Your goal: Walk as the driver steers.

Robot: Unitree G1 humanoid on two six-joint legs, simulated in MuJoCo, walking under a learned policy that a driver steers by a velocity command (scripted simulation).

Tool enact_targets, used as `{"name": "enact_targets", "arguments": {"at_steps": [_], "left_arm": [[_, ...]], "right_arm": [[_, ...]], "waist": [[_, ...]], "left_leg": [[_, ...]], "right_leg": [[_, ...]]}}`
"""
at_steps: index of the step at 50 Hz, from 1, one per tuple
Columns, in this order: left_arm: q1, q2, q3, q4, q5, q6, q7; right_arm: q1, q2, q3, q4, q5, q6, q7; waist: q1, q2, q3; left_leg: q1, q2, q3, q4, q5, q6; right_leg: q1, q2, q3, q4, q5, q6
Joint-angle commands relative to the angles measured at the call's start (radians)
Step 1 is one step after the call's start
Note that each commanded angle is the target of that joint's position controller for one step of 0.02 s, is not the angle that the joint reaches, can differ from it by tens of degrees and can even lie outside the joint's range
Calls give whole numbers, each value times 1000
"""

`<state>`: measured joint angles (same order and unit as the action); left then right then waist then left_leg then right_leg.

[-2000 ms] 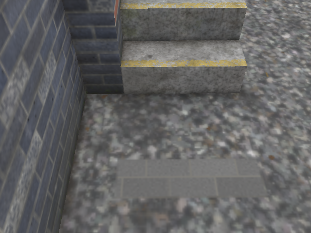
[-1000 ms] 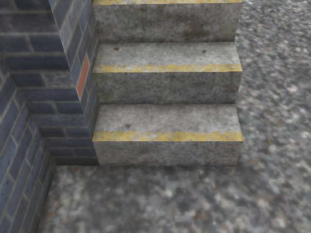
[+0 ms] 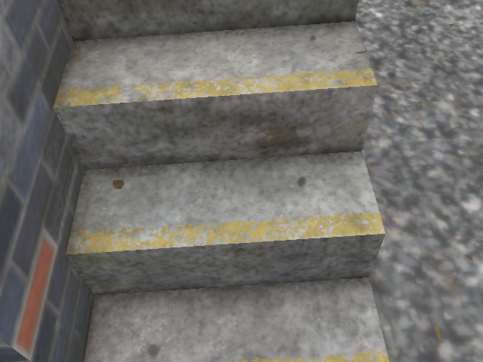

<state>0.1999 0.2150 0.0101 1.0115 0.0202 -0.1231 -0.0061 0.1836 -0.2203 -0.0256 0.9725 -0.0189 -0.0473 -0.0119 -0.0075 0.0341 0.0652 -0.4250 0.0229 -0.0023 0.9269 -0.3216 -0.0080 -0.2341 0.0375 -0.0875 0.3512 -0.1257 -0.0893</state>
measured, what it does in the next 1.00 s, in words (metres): steps on the spot: left foot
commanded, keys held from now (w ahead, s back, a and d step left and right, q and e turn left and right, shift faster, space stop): no key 1.00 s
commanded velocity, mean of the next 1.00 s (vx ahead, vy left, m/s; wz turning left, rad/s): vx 0.07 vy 0.00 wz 0.00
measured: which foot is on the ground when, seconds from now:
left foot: up 0.00-0.12, down 0.14-1.00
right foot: down 0.00-1.00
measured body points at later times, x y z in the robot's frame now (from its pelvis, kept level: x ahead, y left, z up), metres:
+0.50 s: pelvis +0.07 +0.00 +0.00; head +0.08 +0.00 +0.45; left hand +0.08 +0.24 -0.16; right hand +0.10 -0.23 -0.16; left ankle +0.08 +0.12 -0.75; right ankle +0.04 -0.06 -0.75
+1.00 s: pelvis +0.06 -0.02 +0.00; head +0.07 -0.02 +0.45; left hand +0.08 +0.23 -0.16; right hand +0.10 -0.27 -0.15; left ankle +0.08 +0.12 -0.75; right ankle +0.04 -0.06 -0.75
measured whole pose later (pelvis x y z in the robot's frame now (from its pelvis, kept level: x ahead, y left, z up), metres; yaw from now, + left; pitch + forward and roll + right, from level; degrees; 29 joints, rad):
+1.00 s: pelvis +0.06 -0.02 +0.00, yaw -1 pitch -1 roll -1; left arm 0.26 0.21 0.01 1.04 0.01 0.03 0.03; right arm 0.21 -0.20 0.00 1.09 -0.01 -0.04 -0.03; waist 0.01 0.00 0.03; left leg -0.22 0.06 0.00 0.43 -0.19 -0.04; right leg -0.11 0.11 -0.09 0.32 -0.21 -0.11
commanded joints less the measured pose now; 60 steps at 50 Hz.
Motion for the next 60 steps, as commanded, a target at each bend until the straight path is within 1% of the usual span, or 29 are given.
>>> {"name": "enact_targets", "arguments": {"at_steps": [1,3,4,5,6,7,8,9,10,11,12,13,14,15,17,21,22,23,24,25,26,27,28,33,40,47,53,60], "left_arm": [[-43,117,4,-36,-8,-20,11],[-14,112,-2,-19,-9,-6,14],[-7,107,-6,-13,-12,1,14],[-14,103,-10,-10,-17,7,14],[-19,99,-14,-9,-19,13,13],[42,85,-15,8,-5,20,12],[81,73,-13,22,5,38,10],[191,31,-19,58,2,57,14],[156,63,-14,71,9,67,22],[132,77,-8,65,10,70,24],[115,74,-9,65,8,71,22],[105,70,-10,66,7,68,16],[94,66,-13,61,2,63,11],[92,66,-13,65,-1,59,10],[95,64,-13,77,-4,59,12],[106,56,-15,92,-6,69,21],[78,160,20,77,-38,100,11],[78,134,17,69,-29,118,15],[87,109,16,61,-23,133,20],[100,95,16,60,-21,145,26],[101,91,17,55,-21,153,30],[102,89,17,52,-18,157,32],[101,94,19,48,-17,160,34],[95,104,20,32,-15,160,36],[95,111,20,17,-12,154,33],[102,103,20,4,-9,151,33],[121,102,21,-7,-9,150,38],[143,102,24,-21,-9,153,41]], "right_arm": [[126,-4,12,18,4,19,-11],[92,-9,19,21,17,21,-21],[83,-8,24,26,20,22,-24],[84,-5,29,32,18,22,-26],[77,-10,34,36,9,20,-25],[121,-24,36,60,1,20,-30],[111,-50,38,52,-10,14,-27],[50,-107,20,60,8,19,-25],[42,-53,28,54,11,18,-18],[64,-25,35,62,9,13,-16],[62,-15,42,60,9,9,-17],[71,-13,44,62,13,7,-18],[74,-18,43,65,19,7,-20],[81,-22,42,66,21,6,-21],[95,-24,41,66,23,9,-23],[120,-18,44,74,23,15,-30],[65,-131,9,51,11,12,-16],[69,-121,8,52,8,9,-12],[76,-93,12,59,11,6,-9],[81,-67,15,62,15,4,-6],[79,-55,17,63,17,4,-6],[83,-48,18,65,13,3,-6],[81,-55,16,65,12,4,-7],[67,-74,13,63,9,8,-13],[53,-89,11,73,9,7,-14],[52,-89,8,86,12,4,-16],[58,-87,8,96,13,1,-18],[74,-89,5,104,15,-3,-18]], "waist": [[-50,-156,-170],[-23,-161,-184],[-17,-157,-183],[-25,-138,-177],[-33,-99,-165],[-15,-82,-147],[22,-22,-79],[89,110,-19],[47,78,35],[37,64,33],[37,63,3],[31,54,-6],[30,45,-31],[28,26,-42],[24,3,-47],[24,-17,-49],[26,-103,-16],[26,-89,-49],[32,-61,-62],[34,-44,-69],[34,-29,-70],[31,-19,-77],[30,-14,-76],[21,-8,-54],[15,-13,-26],[14,-24,-26],[16,-26,-24],[16,-25,-24]], "left_leg": [[174,-12,24,-201,47,-23],[201,-6,27,-321,100,-24],[232,0,23,-374,131,-22],[287,11,16,-447,186,-18],[354,38,-13,-541,276,-14],[421,82,-58,-558,310,-11],[406,154,-121,-581,352,-6],[272,143,-122,-566,245,23],[204,115,-111,-588,171,16],[200,107,-101,-596,188,7],[227,109,-99,-599,224,5],[251,109,-92,-589,267,6],[273,108,-89,-579,303,8],[289,111,-87,-573,329,10],[302,112,-82,-565,358,15],[302,111,-73,-562,366,17],[237,55,-41,-530,319,20],[230,58,-36,-536,315,22],[215,56,-32,-530,312,21],[205,56,-30,-525,316,19],[199,56,-29,-522,318,17],[202,60,-30,-522,312,16],[200,60,-31,-521,301,14],[195,65,-34,-527,244,4],[184,72,-37,-545,175,-7],[178,81,-39,-549,147,-17],[165,88,-41,-548,134,-22],[155,97,-41,-543,134,-28]], "right_leg": [[71,-225,66,-15,930,-53],[101,-233,90,-12,815,-55],[92,-237,107,-18,712,-54],[59,-236,121,-26,555,-47],[7,-220,136,-42,322,-23],[-63,-185,149,-74,-10,0],[-96,-141,147,-94,-206,9],[-29,-119,151,-149,-192,16],[9,-120,141,-127,-150,18],[33,-121,137,-106,-97,17],[60,-131,135,-97,-32,23],[67,-137,130,-83,36,26],[81,-142,134,-81,83,28],[91,-143,132,-77,115,29],[102,-143,128,-72,162,30],[131,-145,127,-67,216,29],[129,-78,100,-45,264,30],[148,-79,96,-33,282,28],[169,-79,97,-27,294,24],[179,-80,99,-23,306,21],[181,-81,100,-19,306,17],[180,-82,101,-17,301,13],[175,-82,103,-18,290,10],[144,-85,114,-37,219,9],[122,-92,130,-72,153,16],[118,-102,146,-105,113,25],[123,-109,162,-131,85,29],[131,-112,170,-146,101,36]]}}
